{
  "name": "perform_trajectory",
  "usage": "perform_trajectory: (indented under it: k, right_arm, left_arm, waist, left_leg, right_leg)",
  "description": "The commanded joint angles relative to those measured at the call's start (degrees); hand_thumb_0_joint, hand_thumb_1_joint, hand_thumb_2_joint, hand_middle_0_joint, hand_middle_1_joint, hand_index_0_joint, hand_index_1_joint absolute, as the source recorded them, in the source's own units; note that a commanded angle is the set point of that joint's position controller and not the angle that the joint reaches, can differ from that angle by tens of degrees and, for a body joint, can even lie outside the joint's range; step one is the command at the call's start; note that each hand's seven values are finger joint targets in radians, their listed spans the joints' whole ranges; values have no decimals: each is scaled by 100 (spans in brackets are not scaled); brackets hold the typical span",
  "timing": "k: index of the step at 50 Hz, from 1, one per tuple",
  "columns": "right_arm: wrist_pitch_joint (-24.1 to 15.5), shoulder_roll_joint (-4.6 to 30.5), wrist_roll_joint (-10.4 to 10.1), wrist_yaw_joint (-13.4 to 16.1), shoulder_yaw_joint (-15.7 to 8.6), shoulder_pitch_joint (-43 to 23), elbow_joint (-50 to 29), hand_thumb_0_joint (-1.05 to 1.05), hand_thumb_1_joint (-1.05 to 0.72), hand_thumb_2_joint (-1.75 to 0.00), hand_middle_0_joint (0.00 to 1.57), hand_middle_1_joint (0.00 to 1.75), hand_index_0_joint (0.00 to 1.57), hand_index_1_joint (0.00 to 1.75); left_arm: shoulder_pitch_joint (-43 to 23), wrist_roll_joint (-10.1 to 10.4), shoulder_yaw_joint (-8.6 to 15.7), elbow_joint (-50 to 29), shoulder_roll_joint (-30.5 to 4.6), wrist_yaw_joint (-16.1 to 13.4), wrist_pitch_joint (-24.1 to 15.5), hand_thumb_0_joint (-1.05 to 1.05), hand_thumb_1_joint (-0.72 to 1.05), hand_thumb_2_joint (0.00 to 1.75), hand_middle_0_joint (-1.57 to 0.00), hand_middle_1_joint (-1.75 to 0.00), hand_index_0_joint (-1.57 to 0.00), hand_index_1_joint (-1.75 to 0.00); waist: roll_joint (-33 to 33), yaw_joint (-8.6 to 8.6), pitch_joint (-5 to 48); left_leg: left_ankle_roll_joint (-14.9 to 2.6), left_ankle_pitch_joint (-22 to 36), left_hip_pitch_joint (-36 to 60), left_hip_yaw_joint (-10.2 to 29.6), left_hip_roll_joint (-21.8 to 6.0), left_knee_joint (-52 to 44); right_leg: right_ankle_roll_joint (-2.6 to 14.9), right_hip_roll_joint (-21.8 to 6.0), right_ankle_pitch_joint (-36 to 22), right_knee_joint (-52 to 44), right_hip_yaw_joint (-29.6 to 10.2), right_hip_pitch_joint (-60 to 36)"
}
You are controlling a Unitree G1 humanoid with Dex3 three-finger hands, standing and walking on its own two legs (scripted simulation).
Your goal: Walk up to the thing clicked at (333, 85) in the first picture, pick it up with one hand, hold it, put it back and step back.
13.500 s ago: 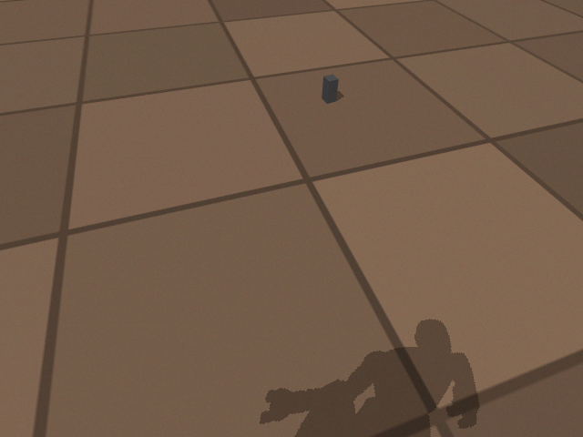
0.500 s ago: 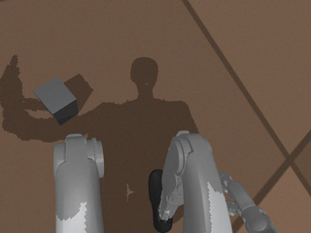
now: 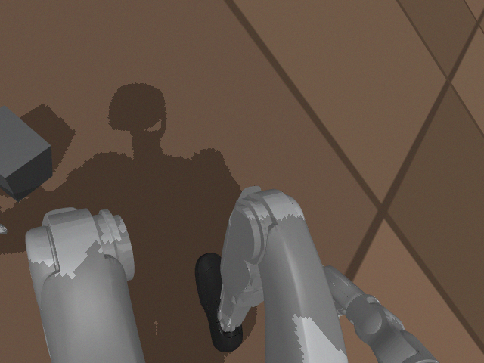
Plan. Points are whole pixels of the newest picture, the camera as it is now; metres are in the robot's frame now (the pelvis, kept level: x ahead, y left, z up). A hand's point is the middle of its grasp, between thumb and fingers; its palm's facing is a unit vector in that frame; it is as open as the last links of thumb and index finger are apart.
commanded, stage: close in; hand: left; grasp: from the side
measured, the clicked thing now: (12, 159) +0.44 +0.25 -0.20
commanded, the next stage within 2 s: rest palm in 0.44 s
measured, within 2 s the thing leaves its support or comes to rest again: neither
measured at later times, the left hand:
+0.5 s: hand out of the picture +0.40 +0.26 -0.17, palm faces +0.27 -0.96 +0.01, open 17.2 cm
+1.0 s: hand (5, 174) +0.41 +0.25 -0.18, palm faces +0.29 -0.96 +0.00, open 15.2 cm
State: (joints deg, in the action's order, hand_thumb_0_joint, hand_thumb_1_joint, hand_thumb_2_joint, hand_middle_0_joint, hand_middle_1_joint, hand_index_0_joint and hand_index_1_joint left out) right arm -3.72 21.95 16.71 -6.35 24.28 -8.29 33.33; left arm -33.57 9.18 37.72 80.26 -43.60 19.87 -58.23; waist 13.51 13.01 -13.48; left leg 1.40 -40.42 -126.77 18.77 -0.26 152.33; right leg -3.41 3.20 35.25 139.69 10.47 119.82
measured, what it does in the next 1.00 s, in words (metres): stands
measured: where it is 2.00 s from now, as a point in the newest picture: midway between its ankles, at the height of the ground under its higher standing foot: (161, 346)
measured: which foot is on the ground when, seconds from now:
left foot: down 0.00-1.00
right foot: down 0.00-1.00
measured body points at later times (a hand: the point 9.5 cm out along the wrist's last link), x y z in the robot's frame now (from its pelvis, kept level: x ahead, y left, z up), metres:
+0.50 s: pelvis +0.00 +0.00 +0.00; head +0.21 +0.18 +0.34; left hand +0.38 +0.31 -0.17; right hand +0.16 -0.24 -0.03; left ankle +0.08 +0.13 -0.25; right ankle +0.14 -0.13 -0.25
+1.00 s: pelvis +0.00 +0.01 +0.00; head +0.22 +0.19 +0.34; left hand +0.39 +0.30 -0.18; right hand +0.17 -0.24 -0.03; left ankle +0.08 +0.13 -0.25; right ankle +0.14 -0.13 -0.25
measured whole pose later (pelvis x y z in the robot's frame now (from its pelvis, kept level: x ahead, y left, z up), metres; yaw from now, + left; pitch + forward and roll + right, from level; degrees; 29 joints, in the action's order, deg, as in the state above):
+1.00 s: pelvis +0.00 +0.01 +0.00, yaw -3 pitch +10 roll -18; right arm -1.0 21.3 22.1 -10.4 29.2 -11.6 32.7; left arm -32.2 3.1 25.7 82.8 -43.6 -2.9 -68.8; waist 16.4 14.2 -17.6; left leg 1.5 -41.3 -125.6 23.1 -0.2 154.4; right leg -4.3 4.5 34.2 138.4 13.6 117.6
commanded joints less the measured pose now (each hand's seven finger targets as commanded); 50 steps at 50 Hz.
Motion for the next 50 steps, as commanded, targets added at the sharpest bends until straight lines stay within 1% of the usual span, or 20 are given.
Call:
perform_trajectory:
  k: [1, 3, 6, 7, 8, 9, 11, 14, 17, 18, 20, 24, 30, 31, 34, 39, 43, 45, 48, 50]
  right_arm:
    - [49, 1924, 166, 47, -635, 10, -196, 0, -92, -90, 20, 30, 20, 30]
    - [89, 1972, 228, 15, -650, -41, -193, 0, -92, -90, 20, 30, 20, 30]
    - [131, 2047, 277, -20, -666, 29, -57, 0, -91, -90, 20, 30, 20, 30]
    - [126, 2046, 282, -45, -613, 20, -84, 0, -91, -90, 20, 30, 20, 30]
    - [139, 2059, 295, -58, -616, 54, -73, 0, -91, -90, 20, 30, 20, 30]
    - [146, 2070, 286, -70, -584, -4, -86, 0, -91, -90, 20, 30, 20, 30]
    - [173, 2110, 299, -91, -554, -10, -98, 0, -91, -90, 20, 30, 20, 30]
    - [199, 2062, 332, -138, -458, -9, -161, 0, -90, -90, 20, 30, 20, 30]
    - [229, 2008, 376, -157, -395, -124, -198, 0, -90, -90, 20, 30, 20, 30]
    - [258, 2038, 404, -171, -382, -121, -217, 0, -90, -90, 20, 30, 20, 30]
    - [276, 2015, 448, -175, -358, -137, -213, 0, -90, -90, 20, 30, 20, 30]
    - [284, 2002, 510, -188, -321, -131, -179, 0, -90, -90, 20, 30, 20, 30]
    - [296, 2035, 519, -225, -361, -146, -113, 0, -89, -90, 20, 30, 20, 30]
    - [308, 2054, 523, -234, -372, -104, -89, 0, -89, -90, 20, 30, 20, 30]
    - [293, 2021, 503, -249, -337, -135, -85, 0, -88, -90, 20, 30, 20, 30]
    - [277, 2018, 517, -283, -288, -167, -92, 0, -88, -90, 20, 30, 20, 30]
    - [310, 2006, 530, -290, -267, -260, -121, 0, -88, -90, 20, 30, 20, 30]
    - [312, 2004, 552, -286, -247, -249, -121, 0, -88, -90, 20, 30, 20, 30]
    - [303, 2010, 564, -288, -231, -272, -145, 0, -88, -90, 20, 30, 20, 30]
    - [310, 2034, 571, -295, -247, -311, -156, 0, -88, -90, 20, 30, 20, 30]
  left_arm:
    - [-1111, -209, -228, -946, -1292, -527, -676, 0, -54, 2, -6, -10, -8, -8]
    - [-1148, -283, -590, -929, -978, -628, -735, 0, -55, 2, -6, -10, -8, -8]
    - [-1065, -253, -782, -926, -891, -752, -789, 0, -54, 2, -5, -9, -7, -7]
    - [-1258, -252, -999, -942, -790, -788, -825, 0, -54, 3, -5, -10, -7, -7]
    - [-1108, -211, -893, -853, -784, -845, -840, 0, -55, 2, -5, -9, -7, -7]
    - [-1087, -211, -1041, -725, -733, -875, -859, 0, -56, 3, -5, -9, -7, -7]
    - [-1045, -150, -1049, -578, -655, -966, -917, 0, -55, 4, -5, -9, -7, -7]
    - [-960, -87, -900, -408, -699, -1194, -1014, 0, -55, 6, -5, -9, -6, -7]
    - [-826, -214, -853, -318, -784, -1403, -1131, 0, -54, 7, -5, -9, -6, -7]
    - [-872, -275, -870, -300, -819, -1449, -1178, 0, -52, 8, -4, -8, -6, -7]
    - [-687, -348, -845, -347, -867, -1514, -1257, 0, -46, 10, -4, -8, -5, -7]
    - [-836, -371, -793, -659, -934, -1731, -1384, 0, -41, 10, -3, -7, -4, -6]
    - [-868, -507, -1194, -740, -745, -1900, -1394, 0, -29, 13, -5, -6, -4, -6]
    - [-910, -527, -1265, -678, -633, -1924, -1381, 0, -27, 13, -6, -6, -5, -6]
    - [-833, -507, -1380, -562, -582, -1992, -1345, 0, -26, 15, -5, -6, -4, -6]
    - [-825, -470, -1272, -437, -659, -2152, -1405, 0, -23, 16, -5, -6, -4, -6]
    - [-791, -589, -1272, -315, -734, -2225, -1437, 0, -18, 19, -6, -8, -6, -8]
    - [-848, -619, -1231, -349, -811, -2259, -1459, 0, -8, 26, -21, -19, -20, -19]
    - [-972, -593, -1099, -509, -945, -2324, -1507, 0, 0, 30, -24, -22, -24, -22]
    - [-1059, -597, -1181, -602, -884, -2319, -1545, 0, 4, 33, -27, -25, -27, -24]
  waist:
    - [-3170, 282, 3140]
    - [-3167, 471, 3004]
    - [-2997, 559, 2966]
    - [-2955, 663, 2921]
    - [-2848, 637, 2994]
    - [-2829, 646, 2818]
    - [-2708, 683, 2797]
    - [-2559, 581, 2710]
    - [-2628, 480, 2566]
    - [-2734, 564, 2555]
    - [-2800, 474, 2659]
    - [-2892, 529, 2778]
    - [-2924, 675, 2803]
    - [-2909, 769, 2831]
    - [-2678, 734, 2750]
    - [-2572, 664, 2698]
    - [-2686, 663, 2543]
    - [-2726, 681, 2548]
    - [-2878, 653, 2599]
    - [-2954, 699, 2601]
  left_leg:
    - [65, 569, 2227, -651, -306, -2036]
    - [84, 399, 2255, -573, -307, -2077]
    - [66, 312, 2251, -485, -299, -2029]
    - [56, 305, 2195, -454, -289, -2013]
    - [63, 334, 2252, -412, -279, -2005]
    - [67, 276, 2183, -369, -281, -2042]
    - [77, 256, 2169, -272, -266, -2035]
    - [41, 249, 2006, -288, -233, -1969]
    - [53, 233, 1991, -295, -252, -1997]
    - [80, 248, 2031, -253, -267, -2033]
    - [73, 389, 2073, -317, -265, -1959]
    - [54, 580, 2130, -385, -270, -1852]
    - [71, 492, 2244, -298, -301, -1887]
    - [94, 555, 2315, -252, -306, -1903]
    - [39, 486, 2114, -297, -275, -1809]
    - [46, 441, 2068, -229, -269, -1820]
    - [71, 378, 2042, -209, -287, -1883]
    - [68, 354, 2035, -224, -295, -1873]
    - [76, 401, 2133, -225, -319, -1877]
    - [97, 457, 2206, -200, -333, -1888]
  right_leg:
    - [421, 97, -636, -992, 730, -1413]
    - [417, 89, -565, -971, 796, -1248]
    - [379, 101, -576, -977, 832, -1213]
    - [362, 103, -597, -963, 839, -1235]
    - [349, 114, -618, -979, 867, -1270]
    - [357, 113, -572, -956, 884, -1190]
    - [343, 122, -583, -924, 939, -1191]
    - [330, 160, -568, -1003, 929, -1368]
    - [341, 170, -559, -983, 932, -1377]
    - [346, 170, -560, -944, 975, -1385]
    - [349, 208, -677, -945, 959, -1540]
    - [334, 228, -879, -1013, 936, -1705]
    - [347, 242, -875, -979, 996, -1571]
    - [334, 226, -934, -956, 1033, -1570]
    - [325, 260, -920, -1044, 1016, -1608]
    - [321, 279, -880, -1038, 1059, -1634]
    - [342, 287, -808, -1018, 1092, -1547]
    - [341, 296, -786, -1036, 1094, -1579]
    - [334, 292, -837, -1016, 1078, -1643]
    - [333, 280, -886, -994, 1081, -1615]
